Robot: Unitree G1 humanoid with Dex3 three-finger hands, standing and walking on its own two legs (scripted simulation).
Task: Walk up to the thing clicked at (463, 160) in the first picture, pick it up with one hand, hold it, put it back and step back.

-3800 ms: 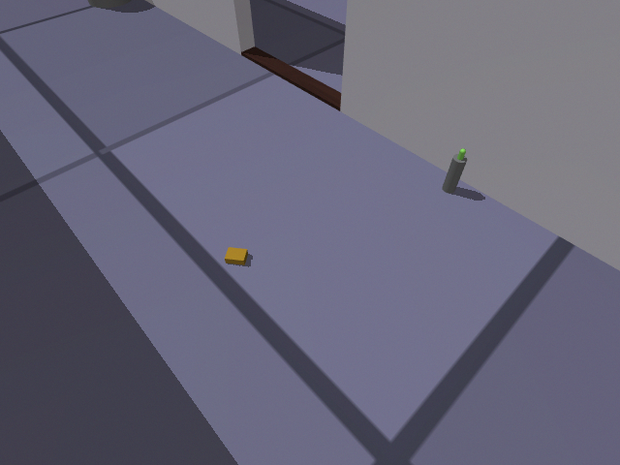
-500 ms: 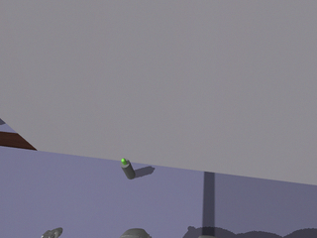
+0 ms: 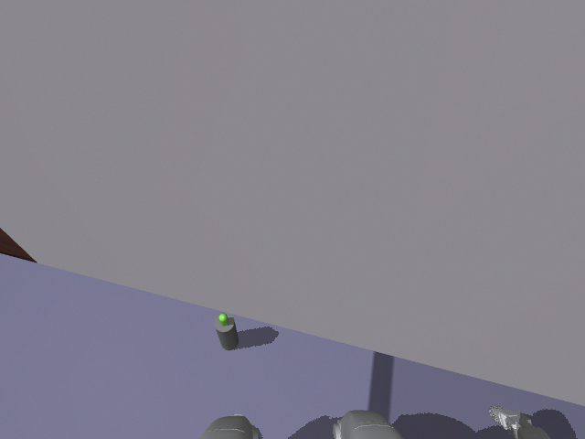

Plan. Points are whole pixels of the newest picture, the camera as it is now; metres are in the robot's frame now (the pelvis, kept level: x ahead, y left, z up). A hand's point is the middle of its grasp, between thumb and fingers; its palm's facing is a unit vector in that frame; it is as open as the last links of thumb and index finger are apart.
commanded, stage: walk up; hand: left
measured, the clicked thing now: (226, 329) +0.46 +0.18 -0.65
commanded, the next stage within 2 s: stand in 1.40 s
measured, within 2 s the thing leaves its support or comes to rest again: neither
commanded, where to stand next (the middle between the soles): +0.13 -0.01 m, yaw -2 degrees
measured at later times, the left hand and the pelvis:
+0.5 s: hand out of the picture +0.13 +0.24 -0.14, palm faces -0.08 -0.92 -0.38, open 7.4 cm; pelvis +0.03 -0.01 +0.00, yaw -2 degrees
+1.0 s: hand out of the picture +0.12 +0.24 -0.14, palm faces -0.06 -0.94 -0.33, open 7.4 cm; pelvis +0.04 -0.01 +0.02, yaw -3 degrees
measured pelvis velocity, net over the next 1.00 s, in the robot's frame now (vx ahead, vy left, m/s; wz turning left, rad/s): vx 0.04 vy -0.01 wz -0.05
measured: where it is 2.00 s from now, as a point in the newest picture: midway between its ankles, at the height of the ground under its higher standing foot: outside the picture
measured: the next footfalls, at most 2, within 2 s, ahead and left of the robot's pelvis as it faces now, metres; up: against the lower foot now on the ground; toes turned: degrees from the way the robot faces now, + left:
right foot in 0.28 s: +0.12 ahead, -0.14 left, +0.00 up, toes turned -2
